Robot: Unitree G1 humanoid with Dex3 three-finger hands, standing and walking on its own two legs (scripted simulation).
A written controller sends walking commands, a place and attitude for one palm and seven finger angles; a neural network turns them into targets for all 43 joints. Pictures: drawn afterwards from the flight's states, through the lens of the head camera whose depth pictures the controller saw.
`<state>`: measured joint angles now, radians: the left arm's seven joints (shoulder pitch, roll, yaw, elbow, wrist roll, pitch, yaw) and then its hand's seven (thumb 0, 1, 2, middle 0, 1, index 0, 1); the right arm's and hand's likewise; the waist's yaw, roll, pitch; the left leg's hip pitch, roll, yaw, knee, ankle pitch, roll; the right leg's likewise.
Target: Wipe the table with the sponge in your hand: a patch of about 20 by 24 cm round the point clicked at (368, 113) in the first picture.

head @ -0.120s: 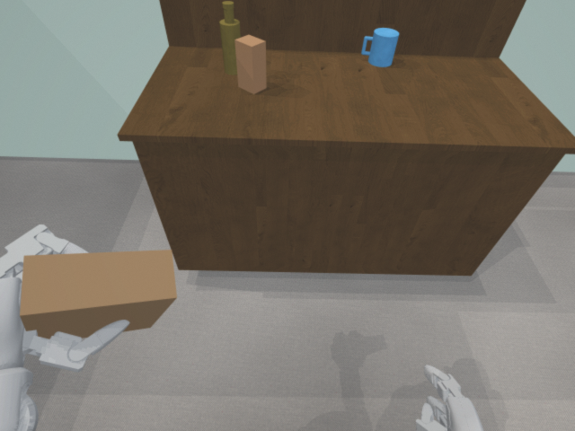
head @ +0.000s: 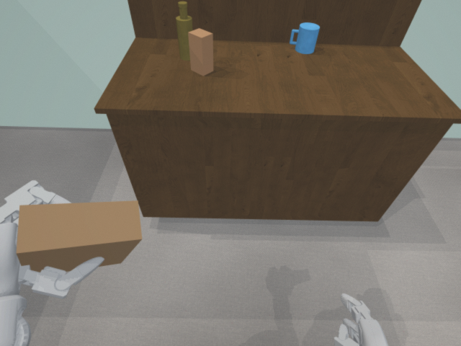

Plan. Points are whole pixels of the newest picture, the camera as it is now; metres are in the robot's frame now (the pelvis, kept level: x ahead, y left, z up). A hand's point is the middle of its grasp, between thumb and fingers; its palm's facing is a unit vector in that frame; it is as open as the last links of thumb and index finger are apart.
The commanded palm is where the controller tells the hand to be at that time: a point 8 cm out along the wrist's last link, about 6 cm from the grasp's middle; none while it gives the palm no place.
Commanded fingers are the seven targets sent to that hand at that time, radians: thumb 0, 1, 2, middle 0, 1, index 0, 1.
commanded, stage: stand and wait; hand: left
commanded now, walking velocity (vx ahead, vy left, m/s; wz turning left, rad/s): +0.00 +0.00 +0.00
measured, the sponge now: (97, 238) +0.23 +0.20 +0.14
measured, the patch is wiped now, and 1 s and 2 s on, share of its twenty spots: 0.00 0.00 0.00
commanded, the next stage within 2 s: look at it before walking up in 0.14 s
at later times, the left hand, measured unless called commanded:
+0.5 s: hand (54, 244) +0.20 +0.24 +0.15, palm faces +0.40 -0.84 -0.38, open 9.5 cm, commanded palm +0.16 +0.28 +0.18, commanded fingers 0.00 0.10 1.30 -1.20 -1.60 -1.20 -1.60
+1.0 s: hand (134, 233) +0.23 +0.15 +0.16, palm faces +0.20 -0.88 -0.43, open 9.5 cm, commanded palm +0.18 +0.21 +0.18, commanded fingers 0.00 0.10 1.30 -1.20 -1.60 -1.20 -1.60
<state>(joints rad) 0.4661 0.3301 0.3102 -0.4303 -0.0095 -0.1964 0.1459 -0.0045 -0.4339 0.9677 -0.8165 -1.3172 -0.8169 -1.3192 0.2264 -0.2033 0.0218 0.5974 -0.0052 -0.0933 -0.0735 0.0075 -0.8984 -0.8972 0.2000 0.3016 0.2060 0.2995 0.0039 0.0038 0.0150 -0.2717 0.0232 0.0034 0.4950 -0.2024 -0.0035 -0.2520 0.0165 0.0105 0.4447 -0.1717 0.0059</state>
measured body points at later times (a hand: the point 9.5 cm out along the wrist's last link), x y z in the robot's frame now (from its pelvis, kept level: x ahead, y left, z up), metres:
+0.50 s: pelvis -0.01 +0.00 +0.00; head -0.01 +0.00 +0.45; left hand +0.18 +0.28 +0.17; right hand +0.16 -0.23 -0.08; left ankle +0.04 +0.12 -0.74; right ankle +0.04 -0.12 -0.74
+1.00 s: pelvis -0.03 -0.03 -0.01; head +0.00 -0.05 +0.44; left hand +0.21 +0.19 +0.18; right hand +0.08 -0.29 -0.11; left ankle -0.02 +0.12 -0.68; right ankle +0.04 -0.13 -0.74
